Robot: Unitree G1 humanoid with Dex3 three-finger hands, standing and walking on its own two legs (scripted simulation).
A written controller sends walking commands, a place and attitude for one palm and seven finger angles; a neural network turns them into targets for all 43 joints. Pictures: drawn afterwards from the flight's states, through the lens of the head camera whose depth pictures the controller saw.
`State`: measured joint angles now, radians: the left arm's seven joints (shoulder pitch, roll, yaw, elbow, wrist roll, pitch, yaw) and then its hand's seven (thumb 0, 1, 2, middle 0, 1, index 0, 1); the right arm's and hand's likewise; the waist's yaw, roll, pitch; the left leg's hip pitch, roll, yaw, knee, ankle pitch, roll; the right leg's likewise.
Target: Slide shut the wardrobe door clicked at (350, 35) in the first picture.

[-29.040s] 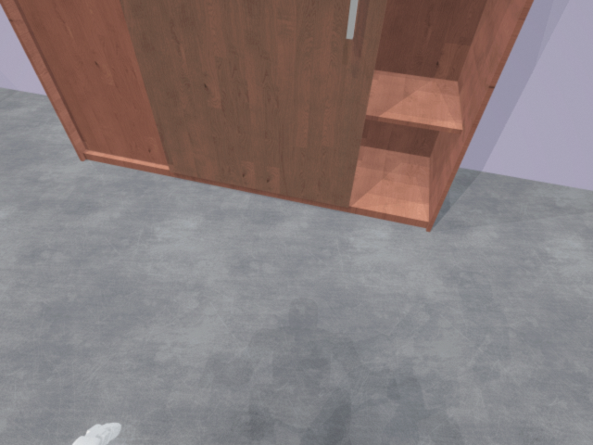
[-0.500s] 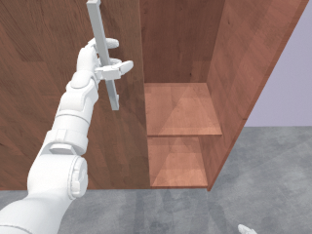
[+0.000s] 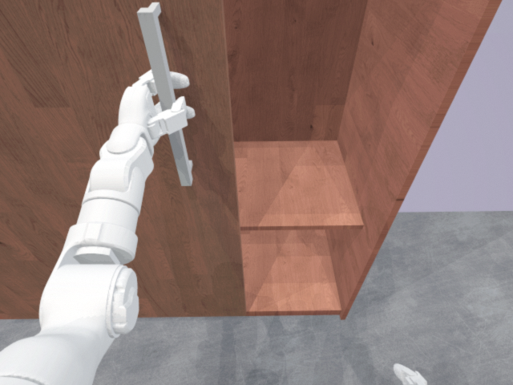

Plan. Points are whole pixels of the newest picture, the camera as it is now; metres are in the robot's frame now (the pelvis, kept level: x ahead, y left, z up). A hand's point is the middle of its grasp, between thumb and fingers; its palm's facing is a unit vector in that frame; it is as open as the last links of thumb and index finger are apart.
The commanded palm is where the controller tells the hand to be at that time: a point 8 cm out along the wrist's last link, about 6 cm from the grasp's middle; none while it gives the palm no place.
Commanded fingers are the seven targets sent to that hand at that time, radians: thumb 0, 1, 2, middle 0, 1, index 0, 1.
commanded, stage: grip the handle and tug to test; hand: left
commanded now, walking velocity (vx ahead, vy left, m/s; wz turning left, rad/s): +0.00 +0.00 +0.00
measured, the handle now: (173, 108) +0.50 +0.15 +0.20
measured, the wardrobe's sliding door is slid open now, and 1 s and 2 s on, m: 0.37 0.37 0.37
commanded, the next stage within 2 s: tug the door sideways, standing still in 0.46 s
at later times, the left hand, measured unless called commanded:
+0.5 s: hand (179, 116) +0.45 +0.12 +0.22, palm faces +0.00 -1.00 +0.04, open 5.4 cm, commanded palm +0.41 +0.18 +0.22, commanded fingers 0.00 0.90 0.90 -0.45 -1.40 -0.45 -1.40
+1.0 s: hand (183, 115) +0.45 +0.12 +0.22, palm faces +0.10 -0.99 -0.02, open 5.5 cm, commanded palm +0.43 +0.12 +0.22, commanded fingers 0.00 0.90 0.90 -0.45 -1.40 -0.45 -1.40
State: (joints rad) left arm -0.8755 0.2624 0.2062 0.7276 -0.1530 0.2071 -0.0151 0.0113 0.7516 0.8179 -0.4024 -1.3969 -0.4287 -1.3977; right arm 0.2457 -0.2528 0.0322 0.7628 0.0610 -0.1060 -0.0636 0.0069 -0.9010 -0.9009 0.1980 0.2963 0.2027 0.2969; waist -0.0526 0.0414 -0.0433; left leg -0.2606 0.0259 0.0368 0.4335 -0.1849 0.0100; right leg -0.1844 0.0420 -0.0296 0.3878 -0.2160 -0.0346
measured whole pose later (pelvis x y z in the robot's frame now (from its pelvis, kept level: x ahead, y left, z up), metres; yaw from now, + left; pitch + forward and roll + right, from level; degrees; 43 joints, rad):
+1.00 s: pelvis +0.02 +0.00 +0.00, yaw +2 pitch +0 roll -1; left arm -0.83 0.14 0.10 0.51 -0.13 0.36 0.12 0.01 0.77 0.83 -0.35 -1.40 -0.34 -1.40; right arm 0.17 -0.22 0.03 0.77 0.06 -0.07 -0.05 0.01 -0.90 -0.90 0.20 0.30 0.20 0.30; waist 0.01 0.04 -0.04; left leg -0.23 0.00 0.00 0.44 -0.21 0.01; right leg -0.14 0.02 -0.06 0.40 -0.26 -0.03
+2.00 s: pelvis +0.00 -0.04 -0.01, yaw +0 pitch -1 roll -1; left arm -0.83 0.26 0.11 0.52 -0.13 0.01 0.14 -0.01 0.79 0.87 -0.42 -1.40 -0.17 -1.40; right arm 0.20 -0.24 0.01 0.76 0.06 -0.09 -0.07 0.01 -0.90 -0.90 0.20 0.30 0.20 0.30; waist 0.04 0.07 0.12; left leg -0.35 0.09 0.02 0.71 -0.29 -0.01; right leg -0.23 0.09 -0.08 0.54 -0.30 -0.10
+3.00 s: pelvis +0.11 -0.13 -0.01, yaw +9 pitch +2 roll +0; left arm -0.43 0.13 -0.04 -0.13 -0.09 -0.02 0.16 -0.02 0.80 0.84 -0.43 -1.40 -0.02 -1.23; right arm 0.04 -0.18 0.00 0.58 0.06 0.01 0.03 0.01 -0.90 -0.90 0.20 0.30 0.20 0.30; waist 0.11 0.04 0.13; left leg -0.22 0.23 0.15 0.61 -0.28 -0.10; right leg -0.25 0.02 -0.06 0.56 -0.34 -0.04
